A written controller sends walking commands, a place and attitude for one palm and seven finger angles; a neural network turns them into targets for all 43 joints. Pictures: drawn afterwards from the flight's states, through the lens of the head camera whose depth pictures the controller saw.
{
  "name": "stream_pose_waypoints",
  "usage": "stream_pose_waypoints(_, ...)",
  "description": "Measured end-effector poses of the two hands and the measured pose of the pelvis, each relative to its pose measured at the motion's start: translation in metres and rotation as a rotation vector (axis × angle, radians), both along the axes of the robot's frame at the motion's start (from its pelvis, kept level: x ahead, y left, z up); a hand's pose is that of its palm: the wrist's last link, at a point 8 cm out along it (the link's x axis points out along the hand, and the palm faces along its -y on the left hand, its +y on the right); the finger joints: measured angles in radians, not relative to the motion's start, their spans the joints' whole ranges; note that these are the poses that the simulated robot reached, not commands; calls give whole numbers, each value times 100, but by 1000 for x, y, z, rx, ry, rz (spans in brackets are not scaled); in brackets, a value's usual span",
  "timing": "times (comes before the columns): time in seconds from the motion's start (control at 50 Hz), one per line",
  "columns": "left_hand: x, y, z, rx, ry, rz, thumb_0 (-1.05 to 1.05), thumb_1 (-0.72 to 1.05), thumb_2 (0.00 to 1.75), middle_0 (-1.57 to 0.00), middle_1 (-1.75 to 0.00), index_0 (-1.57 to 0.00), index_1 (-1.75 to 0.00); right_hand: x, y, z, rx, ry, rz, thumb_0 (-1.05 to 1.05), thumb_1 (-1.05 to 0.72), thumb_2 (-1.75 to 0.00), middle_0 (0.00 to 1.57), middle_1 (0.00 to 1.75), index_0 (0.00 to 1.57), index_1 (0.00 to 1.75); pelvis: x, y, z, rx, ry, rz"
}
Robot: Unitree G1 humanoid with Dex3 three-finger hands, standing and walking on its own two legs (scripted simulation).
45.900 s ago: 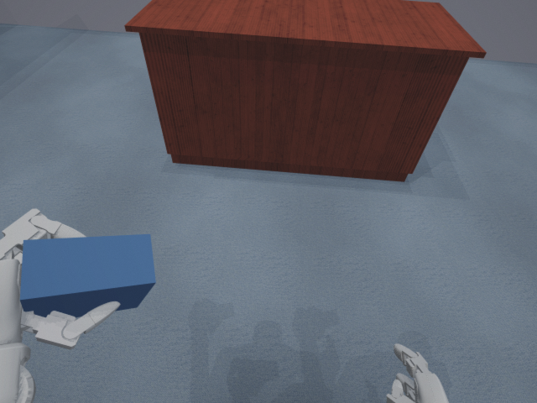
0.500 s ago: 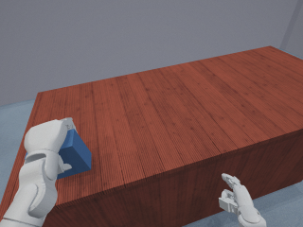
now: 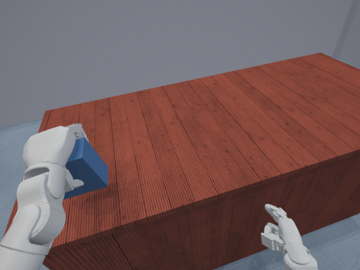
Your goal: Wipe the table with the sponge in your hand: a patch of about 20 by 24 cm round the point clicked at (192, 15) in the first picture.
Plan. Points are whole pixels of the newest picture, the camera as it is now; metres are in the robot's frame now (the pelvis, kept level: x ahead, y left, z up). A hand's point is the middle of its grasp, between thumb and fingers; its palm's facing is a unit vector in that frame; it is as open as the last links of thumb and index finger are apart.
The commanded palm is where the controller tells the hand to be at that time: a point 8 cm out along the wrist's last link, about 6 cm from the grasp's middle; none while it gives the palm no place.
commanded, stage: lift the sponge slowly off the table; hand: left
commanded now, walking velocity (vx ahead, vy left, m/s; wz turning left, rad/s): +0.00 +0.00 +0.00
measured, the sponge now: (76, 174) +0.25 +0.29 +0.11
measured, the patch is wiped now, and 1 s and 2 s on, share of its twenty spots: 1.00 1.00 1.00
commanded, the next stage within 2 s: bring the sponge back beside the body in 0.24 s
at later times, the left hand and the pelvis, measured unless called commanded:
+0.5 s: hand (67, 159) +0.25 +0.29 +0.16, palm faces +0.16 -0.11 -0.98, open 9.9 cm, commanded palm +0.21 +0.29 +0.24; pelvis +0.00 -0.01 +0.00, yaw +0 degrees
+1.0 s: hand (60, 172) +0.22 +0.29 +0.16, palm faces +0.22 -0.14 -0.97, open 9.9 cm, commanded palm +0.17 +0.28 +0.23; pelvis +0.00 +0.00 +0.00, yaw +0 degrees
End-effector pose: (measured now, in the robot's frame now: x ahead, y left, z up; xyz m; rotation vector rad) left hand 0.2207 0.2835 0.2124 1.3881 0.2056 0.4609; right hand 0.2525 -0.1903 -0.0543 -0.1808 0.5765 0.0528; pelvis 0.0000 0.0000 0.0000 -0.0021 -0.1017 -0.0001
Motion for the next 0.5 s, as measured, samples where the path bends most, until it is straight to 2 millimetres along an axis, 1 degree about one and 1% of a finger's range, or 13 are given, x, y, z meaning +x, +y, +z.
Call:
stream_pose_waypoints(0.16, 5, 2, 13, 4, -25, 24, -1, -50, 107, -72, -137, -78, -131, 3, 1, 1, 12, -9, 3, 2, -91, -90, 20, 30, 20, 30, 0, -3, 0, 1, 7, -1)
stream_pose_waypoints(0.22, 7, 4, 15, 3, -21, 35, -1, -50, 107, -72, -137, -77, -131, 4, 0, 1, 14, -8, 2, 2, -91, -90, 20, 30, 20, 30, 1, -4, 0, 1, 11, 0)
stream_pose_waypoints(0.38, 10, 5, 7, -2, 21, 37, -1, -50, 107, -72, -137, -77, -131, 3, -6, -2, 3, 0, -8, 2, -91, -90, 20, 30, 20, 30, 3, -6, -1, 2, 18, -2)
stream_pose_waypoints(0.5, 4, 4, 3, -2, 31, 23, -1, -50, 107, -72, -137, -77, -131, 3, -11, -3, -8, 7, -13, 2, -91, -90, 20, 30, 20, 30, 4, -5, -2, 1, 16, -4)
